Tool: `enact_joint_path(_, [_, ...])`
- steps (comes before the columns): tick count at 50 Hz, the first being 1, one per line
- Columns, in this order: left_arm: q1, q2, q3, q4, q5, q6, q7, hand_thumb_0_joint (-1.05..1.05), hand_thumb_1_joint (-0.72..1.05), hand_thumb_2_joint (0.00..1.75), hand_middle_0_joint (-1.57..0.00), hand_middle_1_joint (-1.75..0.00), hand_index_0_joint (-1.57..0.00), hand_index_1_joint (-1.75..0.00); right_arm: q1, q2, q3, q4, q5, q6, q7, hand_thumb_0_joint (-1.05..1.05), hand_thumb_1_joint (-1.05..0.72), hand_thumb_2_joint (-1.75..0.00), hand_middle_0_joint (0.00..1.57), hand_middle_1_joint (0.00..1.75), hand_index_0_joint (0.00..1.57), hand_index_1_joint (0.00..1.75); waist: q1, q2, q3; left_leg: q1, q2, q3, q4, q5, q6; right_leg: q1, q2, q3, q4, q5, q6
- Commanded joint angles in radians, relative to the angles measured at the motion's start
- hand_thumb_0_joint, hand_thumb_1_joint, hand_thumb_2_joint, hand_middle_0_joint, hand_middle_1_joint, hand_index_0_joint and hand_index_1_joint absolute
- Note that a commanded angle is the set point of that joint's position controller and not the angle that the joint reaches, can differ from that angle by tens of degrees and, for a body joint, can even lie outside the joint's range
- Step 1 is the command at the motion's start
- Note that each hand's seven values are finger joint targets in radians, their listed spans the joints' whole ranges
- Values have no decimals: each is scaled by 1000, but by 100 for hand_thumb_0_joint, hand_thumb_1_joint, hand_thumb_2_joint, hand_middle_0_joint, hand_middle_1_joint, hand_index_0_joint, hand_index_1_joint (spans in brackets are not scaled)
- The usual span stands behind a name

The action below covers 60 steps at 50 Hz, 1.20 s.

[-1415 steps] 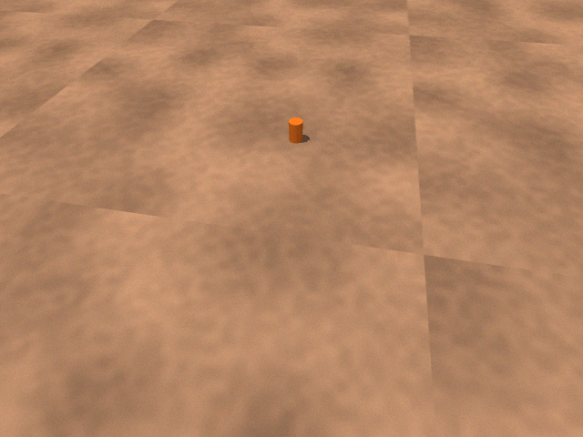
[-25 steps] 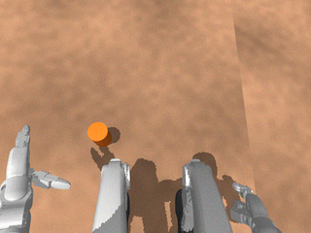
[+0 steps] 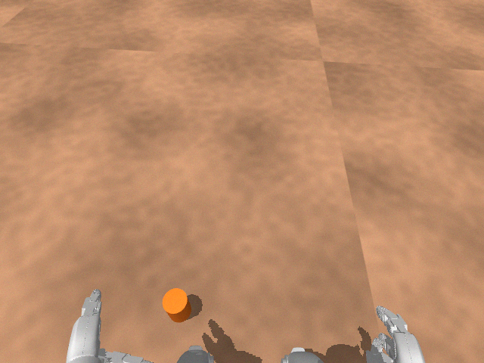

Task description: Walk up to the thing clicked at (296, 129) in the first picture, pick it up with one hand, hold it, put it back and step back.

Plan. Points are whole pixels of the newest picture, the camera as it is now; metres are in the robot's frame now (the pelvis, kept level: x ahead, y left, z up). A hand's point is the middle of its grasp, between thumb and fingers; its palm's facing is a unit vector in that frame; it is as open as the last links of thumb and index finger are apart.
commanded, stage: home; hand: left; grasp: from the side
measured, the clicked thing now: (177, 305) +0.39 +0.22 -0.62
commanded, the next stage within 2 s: stand in 1.88 s
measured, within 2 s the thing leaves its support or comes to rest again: neither
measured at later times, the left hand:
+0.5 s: hand (121, 359) +0.17 +0.19 -0.02, palm faces +0.13 -0.94 -0.30, open 17.5 cm
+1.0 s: hand (132, 362) +0.16 +0.17 -0.02, palm faces +0.12 -0.95 -0.29, open 17.4 cm
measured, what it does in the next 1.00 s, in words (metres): stands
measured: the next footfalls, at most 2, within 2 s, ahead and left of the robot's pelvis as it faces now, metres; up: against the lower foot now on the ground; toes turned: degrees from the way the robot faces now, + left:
none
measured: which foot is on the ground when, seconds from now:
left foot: down 0.00-1.00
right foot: down 0.00-1.00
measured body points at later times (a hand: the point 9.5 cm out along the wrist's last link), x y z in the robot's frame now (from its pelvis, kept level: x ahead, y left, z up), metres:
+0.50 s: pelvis +0.00 +0.00 +0.04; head +0.03 +0.01 +0.49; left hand +0.16 +0.24 +0.00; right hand +0.18 -0.23 -0.03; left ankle +0.02 +0.13 -0.65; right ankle +0.01 -0.14 -0.65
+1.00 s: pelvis +0.00 -0.01 +0.04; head +0.02 -0.02 +0.49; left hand +0.15 +0.22 +0.00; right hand +0.16 -0.25 -0.04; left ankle +0.02 +0.13 -0.65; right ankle +0.01 -0.14 -0.65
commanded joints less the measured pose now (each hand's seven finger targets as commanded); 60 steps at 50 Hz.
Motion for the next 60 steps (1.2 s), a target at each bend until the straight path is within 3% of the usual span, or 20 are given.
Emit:
enact_joint_path(1, [63, 86, 12, -278, 6, -10, 21, 0, -55, 6, -5, -5, -5, -5, -16, -112, -49, -151, -10, -71, -31, 0, -90, -90, 20, 30, 20, 30, 13, 76, -142, 283, -33, 33, -264, 287, 24, 207, 37, -29, -238, 281, -30])
enact_joint_path(3, [84, 73, -7, -302, 7, -4, 16, 0, -56, 5, -5, -5, -5, -5, -19, -109, -46, -157, -13, -82, -34, 0, -90, -90, 20, 30, 20, 30, 6, 57, -107, 303, -30, 27, -296, 273, 23, 216, 43, -39, -260, 263, -30])
enact_joint_path(11, [152, 58, -10, -328, 12, -14, -11, 0, -56, 5, -5, -5, -5, -5, -36, -115, -47, -179, -23, -116, -26, 0, -90, -90, 20, 30, 20, 30, 11, 0, -6, 321, -33, 28, -365, 248, 24, 262, 48, -48, -329, 228, -25])
enact_joint_path(18, [89, 68, 3, -338, 21, -37, -26, 0, -57, 5, -5, -5, -5, -5, -27, -113, -47, -163, -33, -138, -20, 0, -90, -90, 20, 30, 20, 30, 4, 42, -49, 371, -37, 34, -369, 280, 19, 300, 45, -34, -333, 256, -27])
enact_joint_path(19, [99, 54, -13, -319, 23, -36, -28, 0, -55, 5, -5, -5, -5, -5, -35, -111, -45, -164, -34, -142, -20, 0, -90, -90, 20, 30, 20, 30, 4, 46, -49, 372, -38, 32, -374, 270, 18, 301, 45, -36, -336, 248, -27])
enact_joint_path(20, [59, 84, 10, -388, 21, -43, -26, 0, -57, 4, -5, -5, -5, -5, -31, -110, -44, -160, -35, -144, -19, 0, -90, -90, 20, 30, 20, 30, 13, 71, -68, 383, -40, 36, -372, 280, 18, 313, 42, -31, -339, 258, -29])
enact_joint_path(21, [100, 55, -11, -318, 22, -37, -28, 0, -56, 5, -5, -5, -5, -5, -35, -111, -42, -156, -36, -147, -20, 0, -90, -90, 20, 30, 20, 30, 4, 49, -54, 388, -38, 35, -375, 282, 18, 308, 45, -33, -341, 258, -27])
enact_joint_path(25, [81, 72, 1, -336, 23, -42, -27, 0, -56, 5, -5, -5, -5, -5, -41, -110, -42, -147, -35, -152, -21, 0, -90, -90, 20, 30, 20, 30, 14, 53, -59, 393, -39, 36, -381, 284, 17, 322, 43, -32, -351, 261, -27])
enact_joint_path(27, [118, 42, -15, -269, 22, -38, -34, 0, -56, 5, -5, -5, -5, -5, -45, -113, -42, -149, -36, -153, -19, 0, -90, -90, 20, 30, 20, 30, 10, 16, -28, 374, -37, 31, -387, 264, 19, 319, 44, -37, -360, 242, -25])
enact_joint_path(31, [88, 78, 16, -306, 20, -50, -33, 0, -56, 5, -5, -5, -5, -5, -50, -110, -43, -145, -35, -152, -18, 0, -90, -90, 20, 30, 20, 30, 22, 21, -20, 360, -46, 48, -384, 245, 23, 325, 37, -26, -381, 232, -21])
enact_joint_path(33, [121, 45, -7, -240, 17, -43, -41, 0, -54, 6, -5, -6, -5, -6, -55, -110, -40, -150, -33, -155, -16, 0, -90, -90, 20, 30, 20, 30, 16, -7, 12, 353, -47, 54, -386, 227, 26, 310, 38, -25, -390, 217, -17])
enact_joint_path(37, [97, 59, 5, -266, 19, -53, -42, 0, -57, 5, -5, -5, -5, -5, -58, -111, -45, -147, -33, -155, -15, 0, -90, -90, 20, 30, 20, 30, 17, 18, -20, 364, -46, 51, -391, 221, 24, 315, 39, -24, -387, 209, -21])
enact_joint_path(38, [60, 91, 26, -330, 17, -60, -39, 0, -54, 6, -5, -6, -5, -6, -56, -111, -44, -145, -32, -156, -15, 0, -90, -90, 20, 30, 20, 30, 26, 20, -22, 363, -49, 56, -388, 219, 25, 323, 35, -21, -393, 207, -20])
enact_joint_path(40, [131, 36, -15, -233, 17, -52, -46, 0, -55, 6, -5, -6, -5, -6, -50, -106, -41, -138, -34, -159, -16, 0, -90, -90, 20, 30, 20, 30, 11, -14, -17, 366, -48, 61, -375, 241, 29, 322, 35, -15, -391, 238, -14])
enact_joint_path(42, [74, 62, 7, -291, 16, -57, -43, 0, -51, 8, -5, -6, -5, -6, -54, -109, -45, -139, -35, -161, -19, 0, -90, -90, 20, 30, 20, 30, 9, -5, -43, 371, -48, 62, -370, 238, 30, 326, 34, -13, -393, 240, -13])
enact_joint_path(45, [77, 68, 13, -284, 18, -60, -44, 0, -53, 7, -5, -6, -5, -6, -58, -110, -44, -135, -35, -162, -18, 0, -90, -90, 20, 30, 20, 30, 18, 11, -34, 369, -48, 59, -382, 214, 28, 322, 33, -14, -395, 205, -18])
enact_joint_path(57, [92, 46, -1, -247, 16, -63, -46, 0, -53, 7, -5, -6, -5, -6, -62, -108, -41, -125, -35, -170, -20, 0, -90, -90, 20, 30, 20, 30, 18, 11, 7, 360, -47, 59, -396, 195, 28, 312, 33, -15, -399, 185, -19])
enact_joint_path(59, [75, 69, 15, -294, 17, -69, -46, 0, -52, 8, -5, -6, -5, -6, -61, -108, -43, -126, -36, -170, -22, 0, -90, -90, 20, 30, 20, 30, 18, -2, -26, 371, -47, 61, -386, 217, 29, 327, 31, -11, -403, 206, -17])
enact_joint_path(60, [115, 49, 3, -238, 17, -64, -48, 0, -52, 7, -5, -6, -5, -6, -61, -105, -42, -126, -36, -170, -22, 0, -90, -90, 20, 30, 20, 30, 21, -15, -19, 361, -50, 62, -380, 229, 31, 330, 32, -13, -401, 221, -15])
